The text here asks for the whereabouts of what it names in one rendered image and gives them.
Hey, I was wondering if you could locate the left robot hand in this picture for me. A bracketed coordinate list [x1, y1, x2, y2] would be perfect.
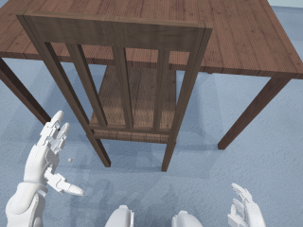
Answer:
[24, 111, 85, 196]

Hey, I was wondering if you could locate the right robot hand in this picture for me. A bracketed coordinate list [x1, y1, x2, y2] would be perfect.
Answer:
[227, 183, 266, 227]

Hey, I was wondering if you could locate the robot left shin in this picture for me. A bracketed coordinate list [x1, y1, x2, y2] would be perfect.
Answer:
[119, 205, 129, 209]

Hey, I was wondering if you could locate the robot left forearm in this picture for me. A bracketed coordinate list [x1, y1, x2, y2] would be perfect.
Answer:
[6, 181, 48, 227]

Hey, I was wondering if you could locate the right robot thigh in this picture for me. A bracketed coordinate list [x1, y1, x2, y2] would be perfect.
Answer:
[171, 213, 203, 227]

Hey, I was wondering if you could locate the chair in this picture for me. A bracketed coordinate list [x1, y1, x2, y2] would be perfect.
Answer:
[15, 9, 213, 172]

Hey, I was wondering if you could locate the table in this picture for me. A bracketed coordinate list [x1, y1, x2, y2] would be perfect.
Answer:
[0, 0, 303, 150]

